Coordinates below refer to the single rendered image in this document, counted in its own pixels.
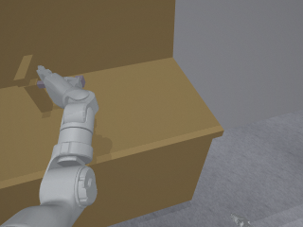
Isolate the tap lever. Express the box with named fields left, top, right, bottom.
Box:
left=37, top=75, right=85, bottom=89

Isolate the robot left forearm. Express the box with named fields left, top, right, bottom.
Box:
left=39, top=86, right=99, bottom=203

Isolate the robot left upper arm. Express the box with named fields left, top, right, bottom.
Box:
left=0, top=165, right=98, bottom=227

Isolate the left robot hand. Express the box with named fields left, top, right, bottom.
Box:
left=36, top=65, right=82, bottom=109

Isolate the right robot hand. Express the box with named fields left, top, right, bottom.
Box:
left=230, top=213, right=254, bottom=227

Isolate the counter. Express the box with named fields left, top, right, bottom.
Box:
left=0, top=0, right=224, bottom=227

